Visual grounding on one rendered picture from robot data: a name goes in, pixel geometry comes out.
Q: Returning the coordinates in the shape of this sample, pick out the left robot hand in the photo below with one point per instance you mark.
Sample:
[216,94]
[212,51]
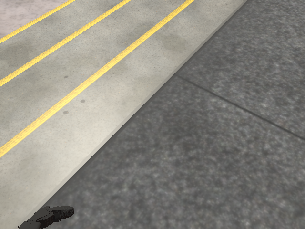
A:
[46,216]

